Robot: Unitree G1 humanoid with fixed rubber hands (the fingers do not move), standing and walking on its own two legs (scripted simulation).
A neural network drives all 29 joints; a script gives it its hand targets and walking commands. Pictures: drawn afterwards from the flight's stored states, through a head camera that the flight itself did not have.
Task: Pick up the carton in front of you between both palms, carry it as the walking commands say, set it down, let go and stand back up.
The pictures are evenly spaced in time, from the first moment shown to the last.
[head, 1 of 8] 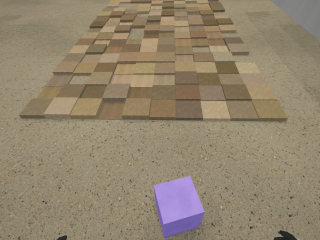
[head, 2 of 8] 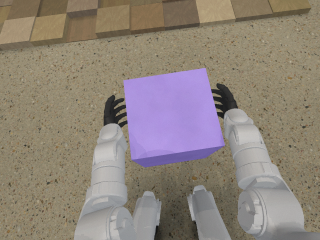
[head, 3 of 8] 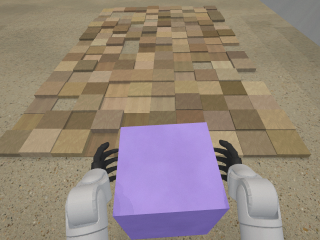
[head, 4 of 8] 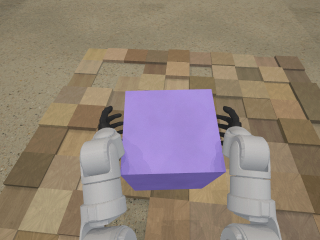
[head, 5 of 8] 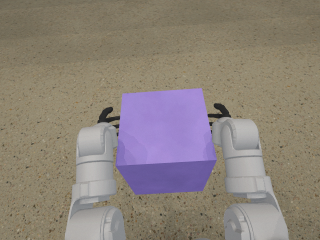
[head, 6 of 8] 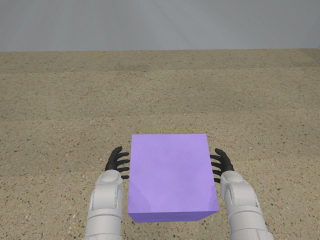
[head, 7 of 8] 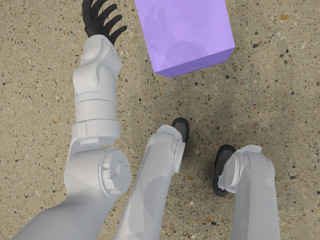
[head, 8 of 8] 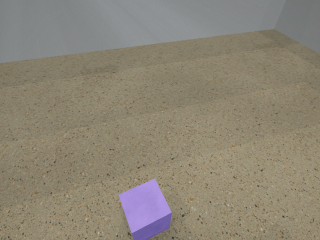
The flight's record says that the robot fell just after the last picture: no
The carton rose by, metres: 0.78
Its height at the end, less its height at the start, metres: +0.00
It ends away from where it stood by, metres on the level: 6.72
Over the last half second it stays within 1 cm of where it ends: yes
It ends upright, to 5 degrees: yes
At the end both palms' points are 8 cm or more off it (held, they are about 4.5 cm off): yes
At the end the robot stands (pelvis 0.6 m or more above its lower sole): yes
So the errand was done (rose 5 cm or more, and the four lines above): yes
